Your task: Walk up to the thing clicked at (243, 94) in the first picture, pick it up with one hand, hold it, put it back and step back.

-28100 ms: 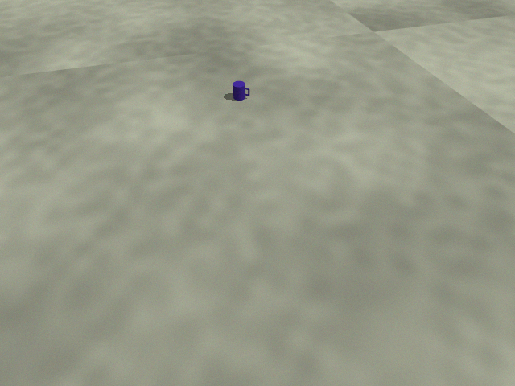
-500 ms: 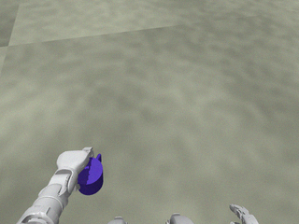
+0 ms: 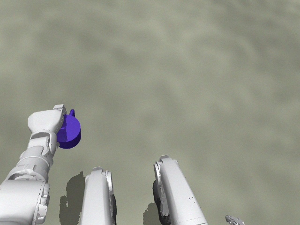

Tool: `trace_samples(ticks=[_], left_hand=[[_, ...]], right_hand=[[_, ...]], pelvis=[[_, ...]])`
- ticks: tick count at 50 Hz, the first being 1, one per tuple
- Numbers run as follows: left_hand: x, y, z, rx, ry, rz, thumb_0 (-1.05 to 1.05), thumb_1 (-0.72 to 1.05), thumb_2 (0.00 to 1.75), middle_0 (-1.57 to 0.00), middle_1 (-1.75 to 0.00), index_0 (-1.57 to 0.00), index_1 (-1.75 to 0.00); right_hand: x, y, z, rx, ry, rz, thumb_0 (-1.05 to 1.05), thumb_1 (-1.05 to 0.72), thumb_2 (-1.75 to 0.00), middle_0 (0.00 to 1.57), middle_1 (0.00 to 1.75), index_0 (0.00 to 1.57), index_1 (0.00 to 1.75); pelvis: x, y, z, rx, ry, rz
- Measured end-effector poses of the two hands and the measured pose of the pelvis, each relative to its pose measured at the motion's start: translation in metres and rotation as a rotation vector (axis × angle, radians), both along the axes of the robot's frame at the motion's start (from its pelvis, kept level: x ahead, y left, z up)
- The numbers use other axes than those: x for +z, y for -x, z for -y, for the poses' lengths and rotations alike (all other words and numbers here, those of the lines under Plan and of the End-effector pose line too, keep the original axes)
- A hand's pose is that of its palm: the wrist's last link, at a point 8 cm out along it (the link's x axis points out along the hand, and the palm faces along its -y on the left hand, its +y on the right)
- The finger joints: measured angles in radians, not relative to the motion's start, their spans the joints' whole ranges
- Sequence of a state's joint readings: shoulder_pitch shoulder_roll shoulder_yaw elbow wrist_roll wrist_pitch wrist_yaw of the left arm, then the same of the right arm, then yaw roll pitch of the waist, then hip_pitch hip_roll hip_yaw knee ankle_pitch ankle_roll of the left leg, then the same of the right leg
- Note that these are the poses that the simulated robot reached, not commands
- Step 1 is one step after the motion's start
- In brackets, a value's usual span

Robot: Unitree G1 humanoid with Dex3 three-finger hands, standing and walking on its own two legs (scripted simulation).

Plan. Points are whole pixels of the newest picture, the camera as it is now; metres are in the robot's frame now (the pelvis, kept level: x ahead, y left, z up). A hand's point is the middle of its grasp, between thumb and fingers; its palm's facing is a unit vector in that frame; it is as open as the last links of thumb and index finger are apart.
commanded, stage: crouch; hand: left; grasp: from above
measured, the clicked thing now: (68, 127) +0.44 +0.21 -0.23
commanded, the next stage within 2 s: lower in 1.00 s
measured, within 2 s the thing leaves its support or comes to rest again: rests again in 1.52 s
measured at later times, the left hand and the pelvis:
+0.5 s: hand (68, 140) +0.42 +0.23 -0.30, palm faces -0.44 -0.01 -0.90, open 11.3 cm; pelvis -0.01 -0.01 -0.11, yaw -1 degrees
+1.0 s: hand (71, 143) +0.41 +0.23 -0.36, palm faces -0.52 -0.02 -0.86, open 11.3 cm; pelvis -0.02 -0.01 -0.16, yaw -2 degrees
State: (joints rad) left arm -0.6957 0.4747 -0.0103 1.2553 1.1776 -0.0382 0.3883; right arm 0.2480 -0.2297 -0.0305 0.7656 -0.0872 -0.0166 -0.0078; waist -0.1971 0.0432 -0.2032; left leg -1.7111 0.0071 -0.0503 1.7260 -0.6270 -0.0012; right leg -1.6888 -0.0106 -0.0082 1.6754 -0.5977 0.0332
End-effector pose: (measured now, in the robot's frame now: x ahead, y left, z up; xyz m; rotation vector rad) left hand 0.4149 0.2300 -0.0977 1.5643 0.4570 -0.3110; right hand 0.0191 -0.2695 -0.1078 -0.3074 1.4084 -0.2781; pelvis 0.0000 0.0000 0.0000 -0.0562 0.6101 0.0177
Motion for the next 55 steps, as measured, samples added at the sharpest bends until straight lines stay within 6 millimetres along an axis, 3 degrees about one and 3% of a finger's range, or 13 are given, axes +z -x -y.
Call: trace_samples(ticks=[9,19,26,35,45,55], left_hand=[[-0.07,0.008,0.0,-0.031,0.04,-0.067,0.05,-0.07,0.78,-0.88,-1.01,-0.37,-0.74],[-0.128,0.01,0.005,-0.064,0.062,-0.011,0.05,-0.1,0.8,-0.9,-0.95,-0.42,-0.7],[-0.148,-0.008,0.002,-0.016,0.03,0.036,0.04,-0.11,0.81,-0.89,-0.93,-0.42,-0.7],[-0.16,-0.026,-0.003,0.037,0.017,0.001,0.03,-0.09,0.8,-0.91,-0.95,-0.39,-0.72],[-0.188,-0.017,-0.003,-0.02,0.054,-0.067,0.04,-0.07,0.78,-0.95,-0.96,-0.39,-0.7],[-0.218,-0.007,0.0,-0.068,0.065,-0.014,0.06,-0.06,0.74,-0.94,-0.9,-0.43,-0.64]], right_hand=[[-0.049,-0.018,-0.008,0.065,-0.05,0.014,0.0,-0.9,-0.9,0.2,0.29,0.2,0.3],[-0.082,-0.039,0.011,0.16,-0.022,0.027,0.0,-0.91,-0.9,0.2,0.29,0.2,0.3],[-0.1,-0.034,0.023,0.167,0.003,0.024,0.0,-0.91,-0.9,0.2,0.29,0.2,0.3],[-0.121,-0.007,0.019,0.118,-0.026,-0.018,0.0,-0.91,-0.9,0.2,0.29,0.2,0.3],[-0.14,0.018,0.009,0.098,-0.064,-0.085,0.0,-0.91,-0.91,0.2,0.29,0.2,0.3],[-0.154,0.018,0.017,0.12,-0.022,-0.087,0.0,-0.91,-0.91,0.2,0.29,0.2,0.3]], pelvis=[[-0.045,-0.001,0.0,0.005,0.012,-0.055],[-0.085,0.003,0.006,0.002,0.015,-0.067],[-0.109,0.008,0.009,-0.009,0.016,-0.063],[-0.129,0.012,0.008,-0.016,0.025,-0.058],[-0.149,0.015,0.006,-0.018,0.03,-0.042],[-0.171,0.02,0.006,-0.021,0.029,-0.028]])
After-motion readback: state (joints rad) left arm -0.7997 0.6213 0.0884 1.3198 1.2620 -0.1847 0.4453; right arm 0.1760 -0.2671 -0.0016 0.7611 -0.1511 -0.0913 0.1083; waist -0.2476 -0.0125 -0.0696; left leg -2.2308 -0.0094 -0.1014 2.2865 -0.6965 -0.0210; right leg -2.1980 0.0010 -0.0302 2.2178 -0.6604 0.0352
